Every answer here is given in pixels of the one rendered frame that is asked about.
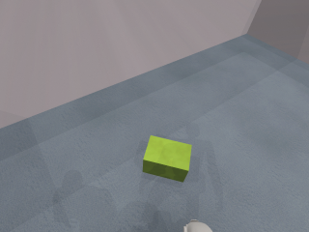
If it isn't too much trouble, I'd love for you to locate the carton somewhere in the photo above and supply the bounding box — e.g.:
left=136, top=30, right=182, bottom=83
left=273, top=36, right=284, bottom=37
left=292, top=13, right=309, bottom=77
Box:
left=142, top=135, right=192, bottom=183

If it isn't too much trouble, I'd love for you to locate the robot right thigh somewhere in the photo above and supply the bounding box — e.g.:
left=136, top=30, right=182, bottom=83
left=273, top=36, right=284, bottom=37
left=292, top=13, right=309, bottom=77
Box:
left=183, top=221, right=212, bottom=232

